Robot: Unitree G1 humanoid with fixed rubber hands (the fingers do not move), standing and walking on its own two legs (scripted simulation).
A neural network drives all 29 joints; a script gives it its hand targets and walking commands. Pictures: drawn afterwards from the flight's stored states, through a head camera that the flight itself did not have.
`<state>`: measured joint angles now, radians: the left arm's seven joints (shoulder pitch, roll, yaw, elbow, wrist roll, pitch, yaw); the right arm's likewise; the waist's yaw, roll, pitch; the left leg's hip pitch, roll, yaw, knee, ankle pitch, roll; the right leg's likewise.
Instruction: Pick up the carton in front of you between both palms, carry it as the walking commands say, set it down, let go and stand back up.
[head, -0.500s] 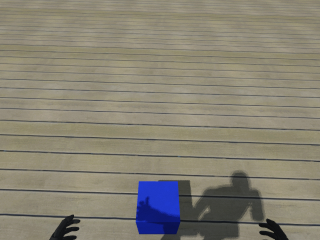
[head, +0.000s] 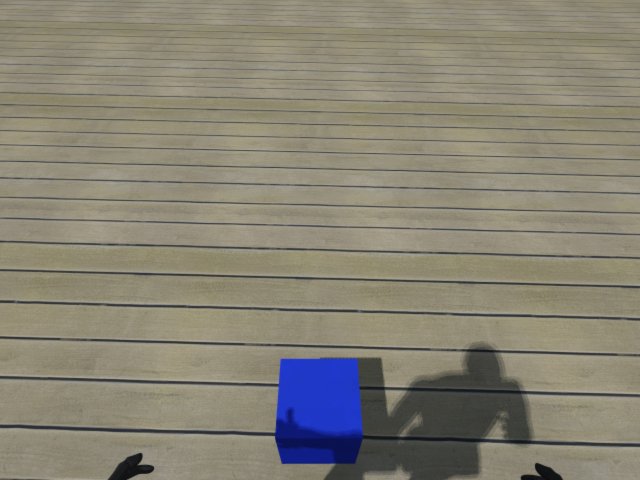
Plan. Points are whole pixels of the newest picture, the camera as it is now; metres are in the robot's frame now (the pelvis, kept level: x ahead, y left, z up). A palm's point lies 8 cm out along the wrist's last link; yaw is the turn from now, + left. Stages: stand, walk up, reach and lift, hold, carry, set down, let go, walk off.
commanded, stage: stand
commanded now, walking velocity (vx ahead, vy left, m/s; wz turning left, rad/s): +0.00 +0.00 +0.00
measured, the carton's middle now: (318, 412) +0.41 +0.03 -0.65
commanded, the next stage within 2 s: none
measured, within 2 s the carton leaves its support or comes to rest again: neither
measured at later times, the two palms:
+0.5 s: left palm out of the picture +0.06 +0.29 -0.11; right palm out of the picture +0.07 -0.29 -0.10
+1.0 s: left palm out of the picture +0.06 +0.29 -0.11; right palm out of the picture +0.07 -0.30 -0.10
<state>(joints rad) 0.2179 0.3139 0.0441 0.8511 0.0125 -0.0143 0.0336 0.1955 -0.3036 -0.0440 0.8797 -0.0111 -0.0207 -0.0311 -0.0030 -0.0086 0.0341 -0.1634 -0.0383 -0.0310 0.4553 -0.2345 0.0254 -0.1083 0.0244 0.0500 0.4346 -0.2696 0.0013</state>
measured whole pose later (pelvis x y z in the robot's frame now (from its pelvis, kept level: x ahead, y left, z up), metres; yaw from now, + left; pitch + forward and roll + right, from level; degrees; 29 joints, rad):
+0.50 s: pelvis -0.01 +0.00 +0.00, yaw +0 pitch -4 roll +0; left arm 0.21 0.33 0.03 0.94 0.00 -0.02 0.03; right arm 0.18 -0.33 -0.03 0.97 0.00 -0.02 -0.03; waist 0.00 -0.01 0.04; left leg -0.15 -0.04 -0.03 0.40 -0.18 0.02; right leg -0.10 0.02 0.05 0.39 -0.22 0.00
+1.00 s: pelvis -0.01 +0.00 +0.01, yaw +0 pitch -3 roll +0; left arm 0.19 0.35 0.02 0.98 0.00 -0.02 0.03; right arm 0.16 -0.34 -0.02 1.00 0.00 -0.02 -0.03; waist 0.00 -0.01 0.04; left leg -0.14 -0.03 -0.03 0.37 -0.17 0.02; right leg -0.10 0.02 0.06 0.36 -0.21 0.00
